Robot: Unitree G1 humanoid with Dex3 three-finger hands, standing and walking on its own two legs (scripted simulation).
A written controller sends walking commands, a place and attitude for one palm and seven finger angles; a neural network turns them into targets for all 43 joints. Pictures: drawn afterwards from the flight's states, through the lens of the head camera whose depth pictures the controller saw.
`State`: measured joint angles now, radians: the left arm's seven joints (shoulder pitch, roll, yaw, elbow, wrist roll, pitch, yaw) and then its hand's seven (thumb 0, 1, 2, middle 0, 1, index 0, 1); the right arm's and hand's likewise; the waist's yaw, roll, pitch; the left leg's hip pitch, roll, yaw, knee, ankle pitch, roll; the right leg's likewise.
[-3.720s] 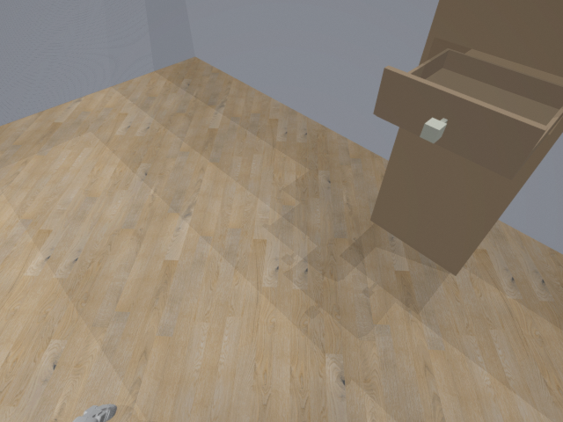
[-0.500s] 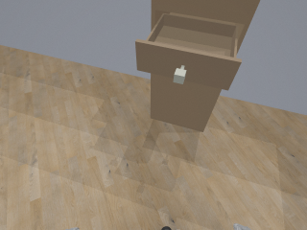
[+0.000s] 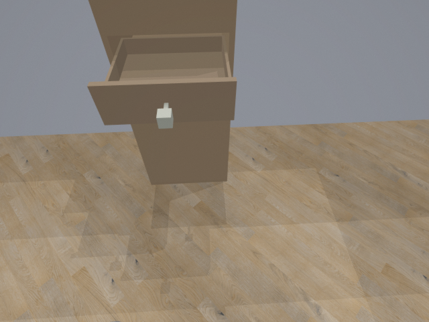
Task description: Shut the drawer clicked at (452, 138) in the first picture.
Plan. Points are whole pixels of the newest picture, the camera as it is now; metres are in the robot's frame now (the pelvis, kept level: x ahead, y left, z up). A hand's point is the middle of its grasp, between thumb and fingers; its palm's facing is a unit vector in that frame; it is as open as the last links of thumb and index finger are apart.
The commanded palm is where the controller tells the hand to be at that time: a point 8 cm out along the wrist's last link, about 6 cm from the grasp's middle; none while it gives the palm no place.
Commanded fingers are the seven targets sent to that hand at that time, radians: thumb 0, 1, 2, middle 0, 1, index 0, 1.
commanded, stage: take the last steps up to it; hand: left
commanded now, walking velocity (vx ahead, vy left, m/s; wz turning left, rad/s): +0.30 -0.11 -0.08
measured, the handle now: (165, 113) +0.62 +0.13 +0.01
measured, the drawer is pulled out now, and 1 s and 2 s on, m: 0.27 0.27 0.27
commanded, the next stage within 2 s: come to a stop and stand still in 0.66 s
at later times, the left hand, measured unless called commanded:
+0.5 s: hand out of the picture +0.02 +0.08 -0.16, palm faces +0.08 -0.98 -0.19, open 7.4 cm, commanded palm none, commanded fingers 0.00 0.90 0.90 -0.20 -0.30 -0.20 -0.30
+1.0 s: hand (180, 230) +0.37 +0.09 -0.17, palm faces +0.02 -0.97 -0.23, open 7.3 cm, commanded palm none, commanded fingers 0.00 0.90 0.90 -0.20 -0.30 -0.20 -0.30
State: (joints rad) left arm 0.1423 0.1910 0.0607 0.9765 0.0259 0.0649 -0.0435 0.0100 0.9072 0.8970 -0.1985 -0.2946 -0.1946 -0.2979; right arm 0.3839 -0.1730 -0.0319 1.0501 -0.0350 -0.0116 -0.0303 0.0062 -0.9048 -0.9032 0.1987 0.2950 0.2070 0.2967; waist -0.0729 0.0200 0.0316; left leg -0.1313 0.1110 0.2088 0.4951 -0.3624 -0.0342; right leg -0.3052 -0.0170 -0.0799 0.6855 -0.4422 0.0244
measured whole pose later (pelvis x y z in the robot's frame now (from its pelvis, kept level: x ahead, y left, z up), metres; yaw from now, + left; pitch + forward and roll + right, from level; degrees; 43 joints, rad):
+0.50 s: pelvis +0.15 -0.07 -0.01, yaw -2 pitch +0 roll +0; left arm 0.52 0.11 0.01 1.17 0.02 -0.06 0.04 0.00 0.91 0.90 -0.20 -0.29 -0.20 -0.30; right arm 0.11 -0.17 -0.05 1.03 -0.02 0.01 0.01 0.01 -0.91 -0.90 0.19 0.29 0.20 0.30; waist 0.05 0.02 0.04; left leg -0.58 0.08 0.11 0.87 -0.23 0.00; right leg 0.12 0.11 -0.07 0.27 -0.40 -0.11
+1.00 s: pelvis +0.31 -0.10 +0.00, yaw -1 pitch -1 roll +1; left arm 0.21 0.20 0.05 1.02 0.02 0.03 0.04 0.02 0.94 0.90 -0.20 -0.29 -0.20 -0.30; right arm 0.28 -0.11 -0.03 1.08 -0.01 0.00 -0.04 0.00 -0.92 -0.90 0.20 0.29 0.20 0.30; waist -0.01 -0.04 0.07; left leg -0.14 0.01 0.11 0.48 -0.31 0.02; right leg -0.42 -0.07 -0.04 0.73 -0.28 0.04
